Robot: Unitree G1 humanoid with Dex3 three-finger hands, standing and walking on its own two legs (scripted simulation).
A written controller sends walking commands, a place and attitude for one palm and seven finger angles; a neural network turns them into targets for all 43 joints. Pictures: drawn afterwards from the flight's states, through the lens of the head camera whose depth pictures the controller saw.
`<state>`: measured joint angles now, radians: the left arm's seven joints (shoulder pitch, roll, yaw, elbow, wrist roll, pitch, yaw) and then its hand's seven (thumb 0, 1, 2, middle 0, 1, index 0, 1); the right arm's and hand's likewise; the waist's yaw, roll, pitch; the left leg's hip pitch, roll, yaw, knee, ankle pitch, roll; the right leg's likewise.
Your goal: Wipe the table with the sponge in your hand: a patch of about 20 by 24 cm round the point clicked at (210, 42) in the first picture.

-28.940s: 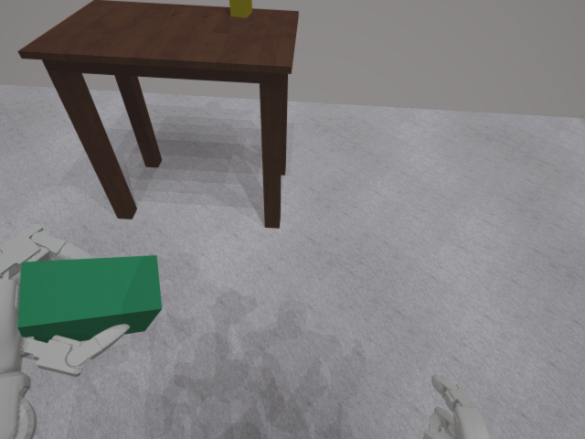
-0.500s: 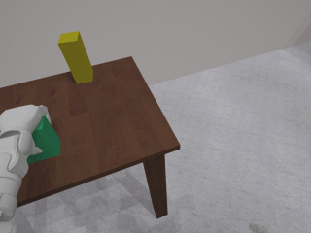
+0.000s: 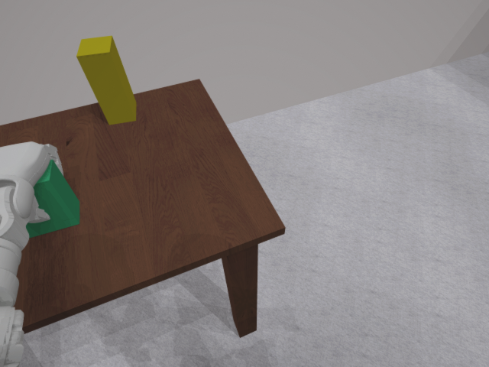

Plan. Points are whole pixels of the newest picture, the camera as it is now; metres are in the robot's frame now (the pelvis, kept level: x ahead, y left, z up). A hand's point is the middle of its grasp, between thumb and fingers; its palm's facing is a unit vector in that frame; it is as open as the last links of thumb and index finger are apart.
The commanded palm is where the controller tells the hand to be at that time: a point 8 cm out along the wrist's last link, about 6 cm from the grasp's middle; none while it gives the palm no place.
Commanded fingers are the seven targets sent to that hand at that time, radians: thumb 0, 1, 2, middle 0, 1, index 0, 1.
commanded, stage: wipe forward along the first lane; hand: left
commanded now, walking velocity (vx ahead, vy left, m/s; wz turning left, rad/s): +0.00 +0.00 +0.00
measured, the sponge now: (40, 207) +0.35 +0.39 +0.06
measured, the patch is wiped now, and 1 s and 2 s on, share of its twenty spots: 0.15 0.40 0.55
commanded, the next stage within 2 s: slide across to the middle lane in 0.22 s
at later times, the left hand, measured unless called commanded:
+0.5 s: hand (41, 166) +0.41 +0.39 +0.10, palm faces -0.11 +0.02 -0.99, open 9.6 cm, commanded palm +0.40 +0.37 +0.15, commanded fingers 0.00 0.10 1.30 -1.20 -1.60 -1.20 -1.60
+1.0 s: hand (76, 158) +0.43 +0.34 +0.10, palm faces -0.06 +0.00 -1.00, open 9.6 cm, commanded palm +0.42 +0.32 +0.15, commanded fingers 0.00 0.10 1.30 -1.20 -1.60 -1.20 -1.60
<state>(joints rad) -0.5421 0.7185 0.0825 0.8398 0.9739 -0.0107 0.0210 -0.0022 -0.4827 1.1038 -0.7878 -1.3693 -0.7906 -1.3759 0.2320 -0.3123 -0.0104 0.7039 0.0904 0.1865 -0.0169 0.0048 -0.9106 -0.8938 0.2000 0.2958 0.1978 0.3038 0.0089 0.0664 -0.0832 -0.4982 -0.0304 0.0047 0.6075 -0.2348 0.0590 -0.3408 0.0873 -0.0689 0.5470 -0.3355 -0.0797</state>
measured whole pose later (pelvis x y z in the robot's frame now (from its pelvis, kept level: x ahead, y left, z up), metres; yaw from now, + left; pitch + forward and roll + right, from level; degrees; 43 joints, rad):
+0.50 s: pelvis +0.01 +0.03 +0.00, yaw +0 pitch +10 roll -2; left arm -0.71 0.73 0.01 0.94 0.99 -0.03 0.05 0.00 -0.48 1.10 -0.78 -1.38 -0.78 -1.39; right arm 0.29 -0.30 -0.02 0.72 0.09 0.18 -0.01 0.00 -0.91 -0.89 0.20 0.30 0.20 0.30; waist -0.01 0.06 -0.08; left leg -0.54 -0.05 0.01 0.60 -0.23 0.09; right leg -0.37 0.06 -0.06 0.53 -0.33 -0.04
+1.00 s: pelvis +0.02 +0.03 +0.01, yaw +1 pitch +8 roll -2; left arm -0.68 0.55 -0.09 0.83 0.97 0.17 0.09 0.00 -0.47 1.10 -0.77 -1.40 -0.77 -1.40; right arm 0.18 -0.28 -0.01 0.72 0.08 0.19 0.01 0.00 -0.91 -0.89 0.20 0.30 0.20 0.30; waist 0.00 0.07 -0.08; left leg -0.43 -0.08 0.01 0.52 -0.22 0.10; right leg -0.27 0.04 -0.06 0.46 -0.32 -0.03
